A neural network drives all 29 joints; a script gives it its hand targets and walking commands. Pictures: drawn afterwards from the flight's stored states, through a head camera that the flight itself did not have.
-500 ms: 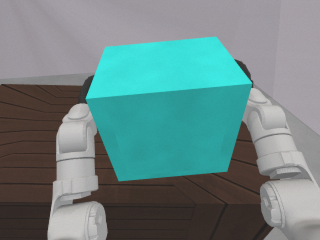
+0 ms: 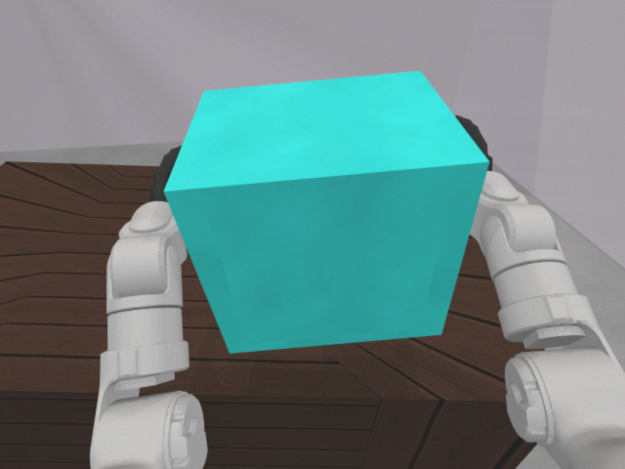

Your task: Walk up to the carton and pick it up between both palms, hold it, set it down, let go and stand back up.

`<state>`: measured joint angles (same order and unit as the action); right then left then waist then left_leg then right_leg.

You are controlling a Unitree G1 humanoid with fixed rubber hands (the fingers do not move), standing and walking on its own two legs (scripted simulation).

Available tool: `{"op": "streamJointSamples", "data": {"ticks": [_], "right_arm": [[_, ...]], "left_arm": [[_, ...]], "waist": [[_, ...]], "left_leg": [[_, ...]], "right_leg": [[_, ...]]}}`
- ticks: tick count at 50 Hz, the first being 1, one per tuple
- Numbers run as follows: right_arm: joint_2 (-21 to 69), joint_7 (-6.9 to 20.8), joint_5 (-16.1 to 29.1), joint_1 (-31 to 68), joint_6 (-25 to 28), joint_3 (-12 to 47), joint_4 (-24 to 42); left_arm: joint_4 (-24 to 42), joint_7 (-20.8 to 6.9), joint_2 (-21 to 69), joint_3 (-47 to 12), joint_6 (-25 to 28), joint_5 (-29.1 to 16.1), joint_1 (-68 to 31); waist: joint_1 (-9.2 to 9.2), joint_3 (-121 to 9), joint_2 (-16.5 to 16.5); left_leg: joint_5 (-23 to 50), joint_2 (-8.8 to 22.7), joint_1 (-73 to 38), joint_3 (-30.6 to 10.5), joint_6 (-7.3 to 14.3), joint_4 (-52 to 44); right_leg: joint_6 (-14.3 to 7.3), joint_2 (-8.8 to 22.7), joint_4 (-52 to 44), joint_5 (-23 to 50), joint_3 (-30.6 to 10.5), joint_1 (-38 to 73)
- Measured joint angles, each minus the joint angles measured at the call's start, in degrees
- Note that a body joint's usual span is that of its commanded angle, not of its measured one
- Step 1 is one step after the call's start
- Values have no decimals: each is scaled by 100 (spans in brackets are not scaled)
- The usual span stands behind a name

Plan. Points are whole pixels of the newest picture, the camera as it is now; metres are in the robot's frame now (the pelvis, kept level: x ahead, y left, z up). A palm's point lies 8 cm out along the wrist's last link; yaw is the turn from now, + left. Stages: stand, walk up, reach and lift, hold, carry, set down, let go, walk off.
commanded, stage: hold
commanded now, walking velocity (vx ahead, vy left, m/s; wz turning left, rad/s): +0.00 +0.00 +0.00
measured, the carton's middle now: (323, 214) +0.37 +0.00 +0.20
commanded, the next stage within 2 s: none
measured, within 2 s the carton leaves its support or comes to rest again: neither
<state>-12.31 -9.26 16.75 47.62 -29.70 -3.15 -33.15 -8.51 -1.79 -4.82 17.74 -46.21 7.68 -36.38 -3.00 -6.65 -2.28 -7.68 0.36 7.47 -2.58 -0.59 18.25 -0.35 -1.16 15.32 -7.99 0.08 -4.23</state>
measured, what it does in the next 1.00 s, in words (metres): stands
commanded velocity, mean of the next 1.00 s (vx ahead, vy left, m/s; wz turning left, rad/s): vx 0.00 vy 0.00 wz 0.00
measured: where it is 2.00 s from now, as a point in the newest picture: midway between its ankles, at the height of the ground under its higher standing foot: outside the picture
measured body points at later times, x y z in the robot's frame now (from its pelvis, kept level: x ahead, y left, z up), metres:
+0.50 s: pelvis +0.00 +0.00 +0.00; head -0.06 +0.03 +0.44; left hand +0.37 +0.19 +0.21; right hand +0.39 -0.18 +0.25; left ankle +0.03 +0.12 -0.75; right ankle +0.01 -0.12 -0.75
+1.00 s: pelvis +0.00 +0.00 +0.00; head -0.07 +0.02 +0.44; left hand +0.37 +0.19 +0.21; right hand +0.39 -0.17 +0.25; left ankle +0.03 +0.12 -0.75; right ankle +0.01 -0.12 -0.75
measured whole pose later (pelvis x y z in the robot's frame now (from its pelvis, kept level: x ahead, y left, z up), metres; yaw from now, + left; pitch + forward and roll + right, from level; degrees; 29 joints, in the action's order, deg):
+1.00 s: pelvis +0.00 +0.00 +0.00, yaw +0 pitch -3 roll -1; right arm -12.5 -9.2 16.8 47.6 -29.4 -2.8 -33.5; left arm -8.8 -1.5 -4.8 17.7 -46.0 7.5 -36.4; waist -3.0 -6.8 -2.2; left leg -7.6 0.3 7.8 -2.7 -0.6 18.4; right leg -0.3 -1.3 15.4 -7.9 -0.3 -4.6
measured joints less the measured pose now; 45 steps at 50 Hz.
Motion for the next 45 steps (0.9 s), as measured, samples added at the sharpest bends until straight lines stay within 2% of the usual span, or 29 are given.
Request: {"op": "streamJointSamples", "data": {"ticks": [24,45], "right_arm": [[-41,25,43,-49,21,35,53],[-20,18,-28,8,1,42,-99]], "left_arm": [[123,54,24,-69,-11,9,77],[-102,28,27,26,13,-14,-15]], "waist": [[-23,-11,6],[12,-10,10]], "left_leg": [[-18,-4,37,7,12,37],[9,-6,8,3,2,-4]], "right_leg": [[12,-5,-3,8,-34,-24],[0,-11,33,-4,-52,-32]]}}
